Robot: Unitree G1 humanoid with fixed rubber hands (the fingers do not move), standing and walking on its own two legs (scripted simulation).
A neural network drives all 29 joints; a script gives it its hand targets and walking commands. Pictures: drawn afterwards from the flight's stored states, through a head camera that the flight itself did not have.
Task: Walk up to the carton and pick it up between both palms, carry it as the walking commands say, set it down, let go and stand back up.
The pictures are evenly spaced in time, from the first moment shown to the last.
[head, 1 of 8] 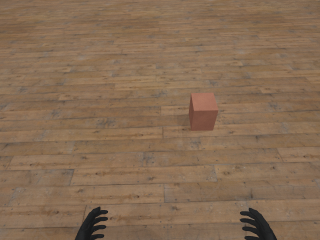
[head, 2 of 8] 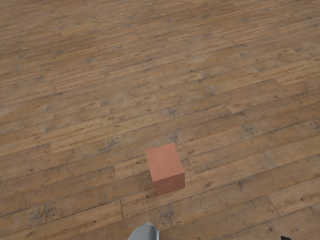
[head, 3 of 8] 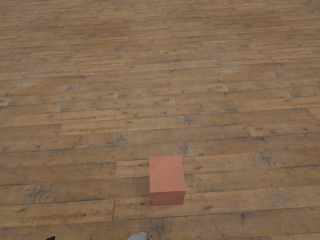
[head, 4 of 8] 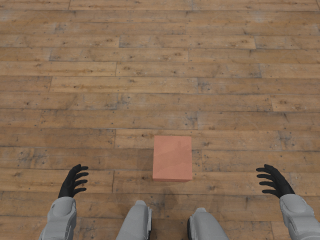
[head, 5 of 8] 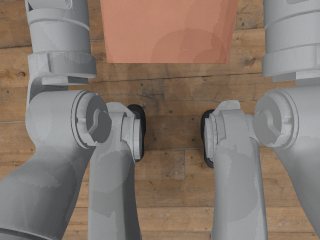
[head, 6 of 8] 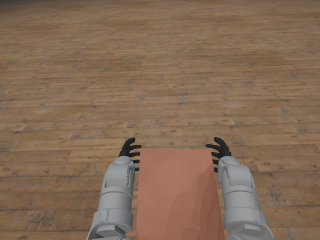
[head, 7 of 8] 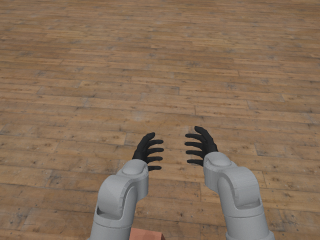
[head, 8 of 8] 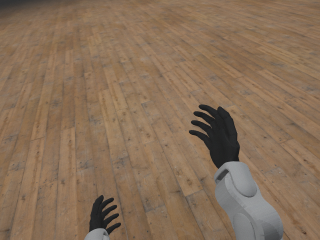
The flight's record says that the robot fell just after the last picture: yes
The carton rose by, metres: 0.68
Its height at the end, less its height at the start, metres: +0.00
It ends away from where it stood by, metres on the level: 2.41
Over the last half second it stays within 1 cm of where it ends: yes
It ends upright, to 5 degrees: yes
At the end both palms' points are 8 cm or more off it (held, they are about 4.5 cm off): yes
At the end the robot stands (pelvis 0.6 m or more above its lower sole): no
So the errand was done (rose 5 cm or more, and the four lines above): no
